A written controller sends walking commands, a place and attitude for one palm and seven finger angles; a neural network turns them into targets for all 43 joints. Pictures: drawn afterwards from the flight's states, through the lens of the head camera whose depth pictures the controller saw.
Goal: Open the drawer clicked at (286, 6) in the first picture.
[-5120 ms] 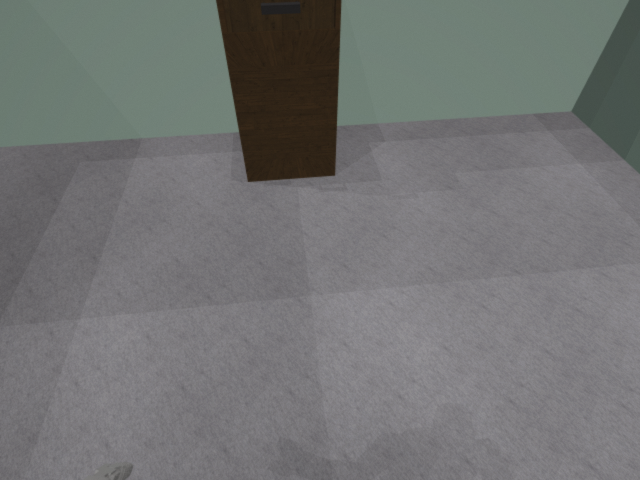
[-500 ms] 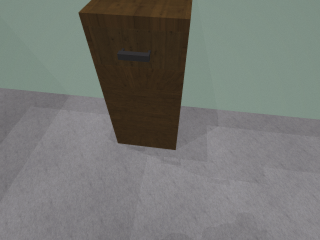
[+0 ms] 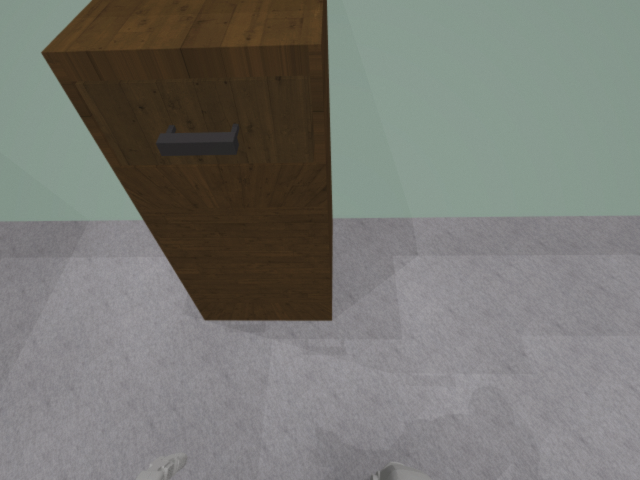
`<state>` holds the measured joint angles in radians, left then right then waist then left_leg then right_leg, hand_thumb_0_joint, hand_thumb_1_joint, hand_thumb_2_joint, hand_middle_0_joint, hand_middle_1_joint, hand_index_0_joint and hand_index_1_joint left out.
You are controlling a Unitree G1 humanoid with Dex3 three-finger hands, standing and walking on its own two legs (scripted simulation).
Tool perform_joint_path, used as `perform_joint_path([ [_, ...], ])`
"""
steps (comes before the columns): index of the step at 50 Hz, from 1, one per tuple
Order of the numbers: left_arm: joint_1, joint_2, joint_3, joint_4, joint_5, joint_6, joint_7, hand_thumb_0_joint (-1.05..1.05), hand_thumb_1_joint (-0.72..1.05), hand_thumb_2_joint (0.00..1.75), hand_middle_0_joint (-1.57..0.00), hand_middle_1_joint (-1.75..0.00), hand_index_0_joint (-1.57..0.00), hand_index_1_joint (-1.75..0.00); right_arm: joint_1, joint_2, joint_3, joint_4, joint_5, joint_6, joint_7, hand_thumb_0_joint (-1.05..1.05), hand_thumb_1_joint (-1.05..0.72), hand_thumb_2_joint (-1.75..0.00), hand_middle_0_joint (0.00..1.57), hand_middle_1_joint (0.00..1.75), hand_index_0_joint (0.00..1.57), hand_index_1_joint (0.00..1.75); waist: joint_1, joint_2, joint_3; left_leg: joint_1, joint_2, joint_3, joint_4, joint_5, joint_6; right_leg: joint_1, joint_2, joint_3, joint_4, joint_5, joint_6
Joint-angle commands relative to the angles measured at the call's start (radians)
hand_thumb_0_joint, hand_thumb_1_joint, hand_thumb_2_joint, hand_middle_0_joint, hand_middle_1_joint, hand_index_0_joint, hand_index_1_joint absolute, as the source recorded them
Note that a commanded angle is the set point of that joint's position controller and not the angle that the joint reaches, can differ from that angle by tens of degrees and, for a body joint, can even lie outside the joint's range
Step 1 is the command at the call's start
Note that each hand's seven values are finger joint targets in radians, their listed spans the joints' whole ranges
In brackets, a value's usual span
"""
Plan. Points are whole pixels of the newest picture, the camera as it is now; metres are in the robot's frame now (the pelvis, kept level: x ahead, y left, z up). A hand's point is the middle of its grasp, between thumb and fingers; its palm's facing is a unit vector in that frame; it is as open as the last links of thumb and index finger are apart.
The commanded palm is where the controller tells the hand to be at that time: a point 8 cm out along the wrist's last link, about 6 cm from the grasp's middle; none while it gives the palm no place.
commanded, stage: take the last steps up to it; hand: left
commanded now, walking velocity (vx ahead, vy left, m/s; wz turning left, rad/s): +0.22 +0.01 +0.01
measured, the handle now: (200, 136) +0.66 +0.24 +0.05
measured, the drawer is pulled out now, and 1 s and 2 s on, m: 0.00 0.00 0.00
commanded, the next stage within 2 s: come to a stop and stand still in 0.18 s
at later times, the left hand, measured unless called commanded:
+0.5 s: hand out of the picture +0.10 +0.18 -0.17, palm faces +0.07 -0.99 -0.14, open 7.4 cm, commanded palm none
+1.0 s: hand (220, 479) +0.14 +0.15 -0.13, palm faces +0.01 -0.97 -0.26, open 7.3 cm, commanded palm none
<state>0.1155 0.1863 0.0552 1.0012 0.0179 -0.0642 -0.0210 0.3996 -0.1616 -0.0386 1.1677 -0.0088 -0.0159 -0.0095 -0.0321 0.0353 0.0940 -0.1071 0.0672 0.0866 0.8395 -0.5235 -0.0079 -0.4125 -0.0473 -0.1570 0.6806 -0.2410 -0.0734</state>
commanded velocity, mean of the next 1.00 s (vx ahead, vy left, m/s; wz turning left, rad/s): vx -0.02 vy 0.03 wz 0.01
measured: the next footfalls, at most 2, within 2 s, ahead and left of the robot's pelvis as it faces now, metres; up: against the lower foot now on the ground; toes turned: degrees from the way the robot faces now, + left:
left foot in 0.40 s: +0.22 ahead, +0.14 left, +0.00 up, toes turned +7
right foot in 0.78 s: +0.17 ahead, -0.09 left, +0.00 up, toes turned -4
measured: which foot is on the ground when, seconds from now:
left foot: up 0.00-0.38, down 0.40-0.78, up 0.80-1.00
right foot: down 0.00-0.46, up 0.48-0.76, down 0.78-1.00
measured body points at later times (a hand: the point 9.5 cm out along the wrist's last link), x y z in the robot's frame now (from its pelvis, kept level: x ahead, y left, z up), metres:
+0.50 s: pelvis +0.13 +0.02 +0.02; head +0.15 +0.04 +0.47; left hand +0.10 +0.23 -0.15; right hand +0.22 -0.20 -0.13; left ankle +0.18 +0.13 -0.72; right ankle +0.07 -0.08 -0.71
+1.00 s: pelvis +0.10 -0.04 +0.03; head +0.11 -0.07 +0.48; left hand +0.14 +0.20 -0.11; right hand +0.11 -0.28 -0.14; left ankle +0.08 +0.12 -0.67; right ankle +0.09 -0.13 -0.72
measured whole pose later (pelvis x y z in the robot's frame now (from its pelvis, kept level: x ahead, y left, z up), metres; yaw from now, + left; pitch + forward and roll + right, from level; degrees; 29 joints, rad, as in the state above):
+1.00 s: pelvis +0.10 -0.04 +0.03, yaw -2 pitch +0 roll +3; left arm 0.24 0.15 0.02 1.02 0.02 0.00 0.02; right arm 0.25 -0.23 -0.06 1.07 -0.01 0.06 0.00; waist 0.00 0.03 0.01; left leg -0.36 0.02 0.03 0.82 -0.35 -0.04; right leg -0.20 -0.05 -0.05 0.45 -0.25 -0.02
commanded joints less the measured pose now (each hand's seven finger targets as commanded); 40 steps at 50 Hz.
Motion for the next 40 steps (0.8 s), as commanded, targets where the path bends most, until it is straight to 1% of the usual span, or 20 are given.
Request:
perform_joint_path([
  [1, 0.223, 0.165, 0.033, 0.022, -0.006, 0.011, 0.036, 0.00, 0.90, 0.90, -0.20, -0.30, -0.20, -0.30, -0.103, -0.080, -0.025, -0.125, -0.005, -0.033, 0.000, 0.00, -0.90, -0.90, 0.20, 0.30, 0.20, 0.30, 0.098, -0.078, -0.068, -0.475, 0.059, -0.112, 0.473, 0.136, 0.034, 0.309, -0.345, 0.476, -0.449, -0.041, -0.121],
  [2, 0.177, 0.127, 0.019, 0.009, -0.004, 0.002, 0.037, 0.00, 0.90, 0.90, -0.20, -0.30, -0.20, -0.30, -0.078, -0.061, -0.019, -0.113, -0.012, -0.026, 0.004, 0.00, -0.90, -0.90, 0.20, 0.30, 0.20, 0.30, 0.062, -0.055, -0.064, -0.431, 0.072, -0.103, 0.426, 0.191, 0.024, 0.241, -0.304, 0.372, -0.455, 0.049, -0.094],
  [3, 0.160, 0.105, 0.012, 0.010, -0.001, -0.006, 0.038, 0.00, 0.90, 0.90, -0.20, -0.30, -0.20, -0.30, -0.045, -0.044, -0.016, -0.099, -0.015, -0.017, 0.005, 0.00, -0.90, -0.90, 0.20, 0.30, 0.20, 0.30, 0.039, -0.079, -0.069, -0.397, 0.074, -0.090, 0.382, 0.213, 0.012, 0.208, -0.278, 0.297, -0.457, 0.145, -0.081],
  [6, 0.165, 0.081, 0.001, 0.027, 0.001, -0.012, 0.038, 0.00, 0.90, 0.90, -0.20, -0.30, -0.20, -0.30, -0.002, -0.024, -0.013, -0.084, -0.017, 0.002, 0.008, 0.00, -0.90, -0.90, 0.20, 0.30, 0.20, 0.30, 0.008, -0.138, -0.074, -0.362, 0.068, -0.050, 0.257, 0.236, -0.017, 0.175, -0.227, 0.175, -0.455, 0.302, -0.071],
  [11, 0.195, 0.097, 0.004, 0.046, 0.002, -0.012, 0.036, 0.00, 0.90, 0.90, -0.20, -0.30, -0.20, -0.30, -0.108, -0.019, -0.010, -0.126, -0.011, 0.002, 0.017, 0.00, -0.90, -0.90, 0.20, 0.30, 0.20, 0.30, 0.027, -0.132, -0.052, -0.373, 0.061, -0.015, 0.030, 0.271, -0.031, 0.225, -0.222, 0.162, -0.470, 0.298, -0.093],
  [14, 0.231, 0.103, 0.004, 0.071, 0.006, -0.006, 0.036, 0.00, 0.90, 0.90, -0.20, -0.30, -0.20, -0.30, -0.182, -0.023, -0.006, -0.143, -0.010, -0.010, 0.022, 0.00, -0.90, -0.90, 0.20, 0.30, 0.20, 0.30, 0.055, -0.156, -0.043, -0.342, 0.043, 0.001, -0.102, 0.251, -0.026, 0.268, -0.233, 0.179, -0.447, 0.299, -0.091],
  [17, 0.211, 0.079, -0.010, 0.085, -0.002, 0.013, 0.048, 0.00, 0.90, 0.90, -0.20, -0.30, -0.20, -0.30, -0.174, -0.020, 0.015, -0.121, -0.006, -0.014, 0.003, 0.00, -0.90, -0.90, 0.20, 0.30, 0.20, 0.30, 0.036, -0.142, -0.064, -0.171, 0.009, -0.002, -0.298, 0.360, -0.028, 0.264, -0.166, 0.117, -0.340, 0.481, -0.042],
  [18, 0.210, 0.070, -0.018, 0.092, -0.008, 0.020, 0.052, 0.00, 0.90, 0.90, -0.20, -0.30, -0.20, -0.30, -0.144, -0.029, 0.018, -0.102, -0.005, -0.017, -0.003, 0.00, -0.90, -0.90, 0.20, 0.30, 0.20, 0.30, 0.022, -0.121, -0.084, -0.071, 0.014, -0.009, -0.395, 0.507, -0.025, 0.241, -0.134, 0.097, -0.287, 0.466, -0.005],
  [20, 0.278, 0.024, -0.031, 0.094, -0.010, 0.039, 0.064, 0.00, 0.90, 0.90, -0.20, -0.30, -0.20, -0.30, -0.093, -0.119, 0.005, -0.086, -0.005, -0.022, -0.016, 0.00, -0.90, -0.90, 0.20, 0.30, 0.20, 0.30, 0.032, 0.053, -0.143, 0.095, 0.173, -0.112, -0.373, 1.023, 0.044, 0.168, -0.069, 0.081, -0.219, 0.175, 0.065],
  [21, 0.300, 0.018, -0.033, 0.095, -0.007, 0.050, 0.071, 0.00, 0.90, 0.90, -0.20, -0.30, -0.20, -0.30, -0.102, -0.143, 0.001, -0.089, 0.000, -0.011, -0.023, 0.00, -0.90, -0.90, 0.20, 0.30, 0.20, 0.30, 0.035, 0.093, -0.118, 0.084, 0.229, -0.148, -0.386, 1.084, 0.084, 0.153, -0.038, 0.076, -0.211, -0.011, 0.081],
  [22, 0.297, 0.031, -0.031, 0.094, -0.010, 0.064, 0.071, 0.00, 0.90, 0.90, -0.20, -0.30, -0.20, -0.30, -0.123, -0.152, -0.002, -0.093, 0.005, -0.003, -0.033, 0.00, -0.90, -0.90, 0.20, 0.30, 0.20, 0.30, 0.036, 0.190, -0.110, 0.049, 0.261, -0.189, -0.435, 1.145, 0.121, 0.161, -0.022, 0.053, -0.142, -0.121, 0.096],
  [23, 0.278, 0.057, -0.025, 0.084, -0.012, 0.078, 0.068, 0.00, 0.90, 0.90, -0.20, -0.30, -0.20, -0.30, -0.123, -0.158, -0.008, -0.097, 0.006, 0.005, -0.042, 0.00, -0.90, -0.90, 0.20, 0.30, 0.20, 0.30, 0.026, 0.237, -0.099, 0.018, 0.281, -0.216, -0.490, 1.174, 0.153, 0.147, -0.011, 0.070, -0.022, -0.246, 0.100],
  [25, 0.267, 0.065, -0.014, 0.066, -0.005, 0.096, 0.065, 0.00, 0.90, 0.90, -0.20, -0.30, -0.20, -0.30, -0.142, -0.175, -0.023, -0.112, -0.002, 0.018, -0.055, 0.00, -0.90, -0.90, 0.20, 0.30, 0.20, 0.30, 0.025, 0.180, -0.104, 0.020, 0.320, -0.224, -0.490, 1.191, 0.203, 0.069, -0.015, 0.125, 0.184, -0.351, 0.094],
  [29, 0.226, 0.054, 0.006, 0.016, -0.001, 0.101, 0.056, 0.00, 0.90, 0.90, -0.20, -0.30, -0.20, -0.30, -0.200, -0.195, -0.050, -0.162, -0.009, 0.033, -0.051, 0.00, -0.90, -0.90, 0.20, 0.30, 0.20, 0.30, 0.022, 0.058, -0.195, 0.069, 0.310, -0.173, -0.444, 1.064, 0.216, -0.026, -0.006, 0.161, 0.342, -0.308, 0.103],
  [31, 0.214, 0.043, 0.013, -0.006, -0.002, 0.106, 0.053, 0.00, 0.90, 0.90, -0.20, -0.30, -0.20, -0.30, -0.221, -0.188, -0.052, -0.175, -0.011, 0.033, -0.045, 0.00, -0.90, -0.90, 0.20, 0.30, 0.20, 0.30, 0.023, 0.083, -0.213, 0.027, 0.282, -0.152, -0.460, 0.945, 0.200, 0.000, -0.005, 0.156, 0.319, -0.281, 0.109],
  [35, 0.237, 0.022, 0.005, -0.011, -0.004, 0.099, 0.050, 0.00, 0.90, 0.90, -0.20, -0.30, -0.20, -0.30, -0.266, -0.182, -0.054, -0.194, -0.016, 0.035, -0.024, 0.00, -0.90, -0.90, 0.20, 0.30, 0.20, 0.30, 0.042, 0.152, -0.196, -0.104, 0.241, -0.145, -0.500, 0.570, 0.160, 0.141, -0.007, 0.105, 0.063, -0.222, 0.095],
  [37, 0.302, 0.032, 0.000, 0.021, 0.002, 0.086, 0.051, 0.00, 0.90, 0.90, -0.20, -0.30, -0.20, -0.30, -0.273, -0.159, -0.048, -0.190, -0.010, 0.040, -0.012, 0.00, -0.90, -0.90, 0.20, 0.30, 0.20, 0.30, 0.075, 0.080, -0.174, -0.217, 0.161, -0.110, -0.462, 0.269, 0.092, 0.285, 0.002, 0.074, -0.186, -0.039, 0.098],
  [38, 0.299, 0.081, 0.000, 0.024, 0.011, 0.075, 0.055, 0.00, 0.90, 0.90, -0.20, -0.30, -0.20, -0.30, -0.257, -0.104, -0.040, -0.189, 0.000, 0.043, -0.004, 0.00, -0.90, -0.90, 0.20, 0.30, 0.20, 0.30, 0.072, -0.070, -0.118, -0.283, 0.071, -0.053, -0.368, 0.131, 0.033, 0.282, -0.070, 0.168, -0.342, -0.066, 0.085],
  [39, 0.231, 0.152, 0.001, -0.001, 0.015, 0.065, 0.057, 0.00, 0.90, 0.90, -0.20, -0.30, -0.20, -0.30, -0.243, -0.047, -0.024, -0.201, 0.006, 0.049, 0.006, 0.00, -0.90, -0.90, 0.20, 0.30, 0.20, 0.30, 0.042, -0.254, -0.067, -0.301, -0.003, -0.012, -0.267, 0.087, -0.020, 0.161, -0.243, 0.395, -0.482, -0.224, 0.017],
  [40, 0.170, 0.202, 0.007, -0.035, 0.011, 0.070, 0.055, 0.00, 0.90, 0.90, -0.20, -0.30, -0.20, -0.30, -0.265, -0.075, -0.026, -0.212, -0.001, 0.057, 0.014, 0.00, -0.90, -0.90, 0.20, 0.30, 0.20, 0.30, 0.056, -0.246, -0.033, -0.250, -0.003, -0.036, -0.184, 0.063, -0.017, 0.013, -0.312, 0.454, -0.568, -0.415, -0.030],
])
